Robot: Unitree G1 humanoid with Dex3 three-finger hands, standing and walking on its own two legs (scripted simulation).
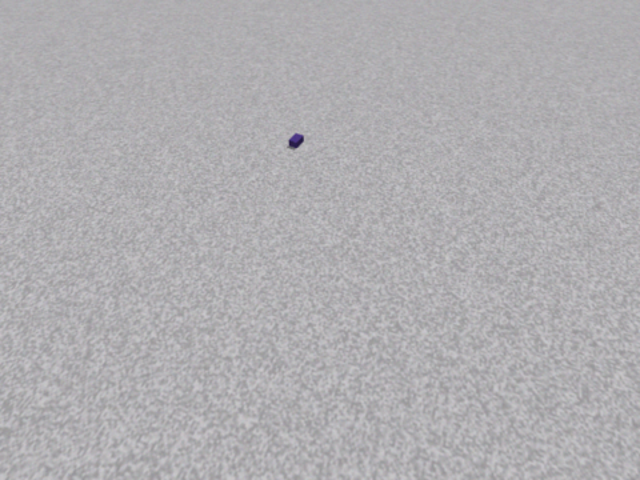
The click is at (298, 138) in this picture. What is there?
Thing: small brick
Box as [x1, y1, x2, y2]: [289, 133, 303, 147]
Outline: 295,133 289,139 289,145 297,147 303,141 303,136
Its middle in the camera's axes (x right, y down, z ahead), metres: -0.13 -0.51 +2.01
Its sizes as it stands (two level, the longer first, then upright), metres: 0.068 0.047 0.035
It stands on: the floor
